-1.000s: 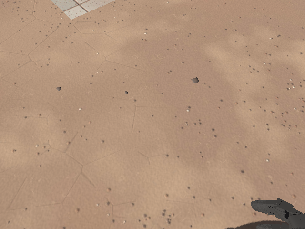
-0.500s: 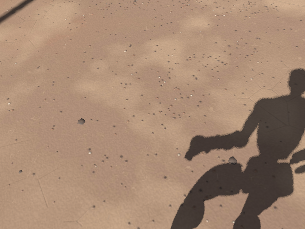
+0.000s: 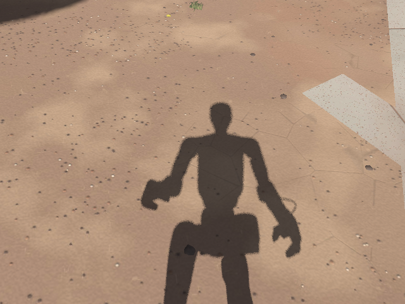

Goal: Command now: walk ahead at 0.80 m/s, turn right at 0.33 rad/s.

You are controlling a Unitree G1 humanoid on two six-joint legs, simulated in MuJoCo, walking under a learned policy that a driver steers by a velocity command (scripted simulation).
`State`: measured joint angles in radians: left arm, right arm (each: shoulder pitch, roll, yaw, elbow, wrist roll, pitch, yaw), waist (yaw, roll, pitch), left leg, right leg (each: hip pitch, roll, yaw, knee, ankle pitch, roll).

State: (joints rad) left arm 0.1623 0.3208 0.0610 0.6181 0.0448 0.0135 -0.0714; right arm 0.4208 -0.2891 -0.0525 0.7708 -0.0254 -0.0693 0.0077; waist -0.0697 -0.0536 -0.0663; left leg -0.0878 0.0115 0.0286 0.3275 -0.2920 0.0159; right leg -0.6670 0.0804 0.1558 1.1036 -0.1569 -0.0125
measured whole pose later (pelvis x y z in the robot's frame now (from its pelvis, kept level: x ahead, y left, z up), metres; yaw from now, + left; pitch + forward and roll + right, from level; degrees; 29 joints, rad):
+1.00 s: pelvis +0.73 -0.14 +0.00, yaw -3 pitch -1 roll +2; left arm 0.10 0.24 0.00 0.81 0.02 -0.04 0.00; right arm 0.36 -0.24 -0.02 0.98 -0.01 -0.09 0.03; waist -0.05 -0.03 0.10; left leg -0.14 -0.07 0.09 0.33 -0.19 0.07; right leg -0.58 -0.04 0.04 0.71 -0.05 -0.02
